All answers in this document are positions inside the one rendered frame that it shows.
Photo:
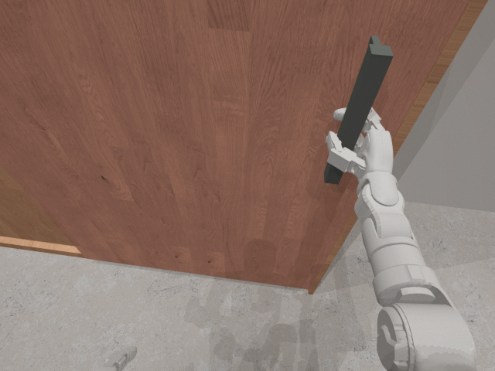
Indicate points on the robot right upper arm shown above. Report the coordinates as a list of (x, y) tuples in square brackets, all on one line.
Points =
[(423, 337)]

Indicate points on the left robot hand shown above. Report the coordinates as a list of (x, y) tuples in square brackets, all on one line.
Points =
[(118, 360)]

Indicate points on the wardrobe door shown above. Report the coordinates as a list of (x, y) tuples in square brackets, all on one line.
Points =
[(189, 135), (20, 216)]

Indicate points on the robot right forearm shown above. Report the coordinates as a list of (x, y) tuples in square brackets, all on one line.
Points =
[(400, 272)]

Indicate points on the right robot hand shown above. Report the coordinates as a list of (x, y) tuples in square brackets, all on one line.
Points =
[(375, 149)]

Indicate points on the handle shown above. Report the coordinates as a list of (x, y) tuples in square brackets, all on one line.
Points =
[(372, 72)]

